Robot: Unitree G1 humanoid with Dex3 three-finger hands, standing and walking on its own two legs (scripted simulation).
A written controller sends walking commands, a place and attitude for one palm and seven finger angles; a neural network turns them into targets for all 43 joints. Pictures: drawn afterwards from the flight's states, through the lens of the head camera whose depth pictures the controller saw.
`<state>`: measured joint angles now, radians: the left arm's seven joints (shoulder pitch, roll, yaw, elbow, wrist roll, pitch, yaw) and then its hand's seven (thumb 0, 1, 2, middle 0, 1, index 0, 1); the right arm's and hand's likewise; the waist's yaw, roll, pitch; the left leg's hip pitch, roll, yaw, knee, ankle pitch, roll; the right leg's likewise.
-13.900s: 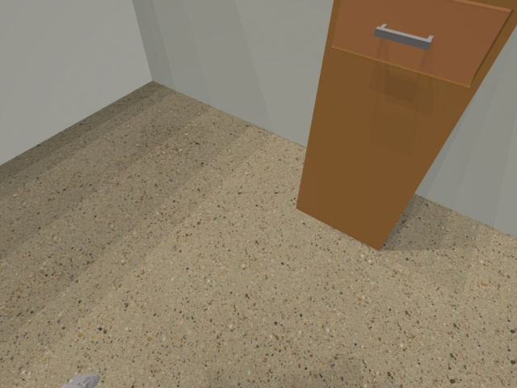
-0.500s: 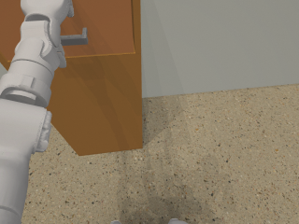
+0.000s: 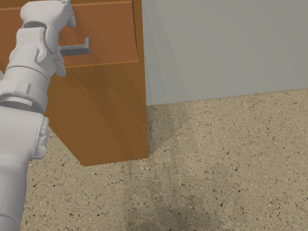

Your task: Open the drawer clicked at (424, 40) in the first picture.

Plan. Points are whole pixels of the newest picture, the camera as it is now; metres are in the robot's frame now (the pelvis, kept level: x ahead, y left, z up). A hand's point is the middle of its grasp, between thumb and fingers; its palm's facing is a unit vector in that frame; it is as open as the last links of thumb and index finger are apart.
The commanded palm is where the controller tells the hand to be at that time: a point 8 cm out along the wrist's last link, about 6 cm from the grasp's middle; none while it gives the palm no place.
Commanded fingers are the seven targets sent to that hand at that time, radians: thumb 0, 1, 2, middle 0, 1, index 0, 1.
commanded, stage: lift the fingers back up to retry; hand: left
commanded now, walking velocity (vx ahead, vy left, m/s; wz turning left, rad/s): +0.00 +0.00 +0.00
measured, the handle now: (63, 46) +0.58 +0.20 +0.16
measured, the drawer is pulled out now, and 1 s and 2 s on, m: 0.00 0.00 0.00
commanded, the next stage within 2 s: re-aim the fingers above the handle in 0.32 s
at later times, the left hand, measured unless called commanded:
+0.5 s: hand (56, 37) +0.54 +0.19 +0.21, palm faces +0.01 -0.01 -1.00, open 13.4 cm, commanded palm +0.53 +0.20 +0.27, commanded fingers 0.00 -0.50 0.30 -0.30 -1.20 -0.30 -1.20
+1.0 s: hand (56, 37) +0.54 +0.19 +0.21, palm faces +0.01 -0.02 -1.00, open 13.5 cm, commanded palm +0.52 +0.19 +0.27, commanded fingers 0.00 -0.50 0.30 -0.30 -1.20 -0.30 -1.20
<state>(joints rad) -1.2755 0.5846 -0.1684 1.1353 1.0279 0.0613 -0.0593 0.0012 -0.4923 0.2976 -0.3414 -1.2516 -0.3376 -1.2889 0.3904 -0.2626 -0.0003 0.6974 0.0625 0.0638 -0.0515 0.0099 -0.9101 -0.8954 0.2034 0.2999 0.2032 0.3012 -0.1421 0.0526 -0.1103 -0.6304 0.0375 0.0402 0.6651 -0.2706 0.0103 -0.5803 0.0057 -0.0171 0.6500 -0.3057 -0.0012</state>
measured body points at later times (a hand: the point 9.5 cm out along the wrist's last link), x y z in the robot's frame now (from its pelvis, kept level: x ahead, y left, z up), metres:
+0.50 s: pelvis +0.01 +0.00 +0.01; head +0.07 -0.01 +0.46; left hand +0.53 +0.19 +0.27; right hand +0.06 -0.27 -0.12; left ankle +0.03 +0.12 -0.72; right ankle +0.00 -0.12 -0.72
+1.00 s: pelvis +0.02 -0.01 +0.01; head +0.07 -0.02 +0.46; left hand +0.53 +0.19 +0.27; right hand +0.04 -0.27 -0.12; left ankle +0.03 +0.12 -0.72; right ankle +0.00 -0.12 -0.72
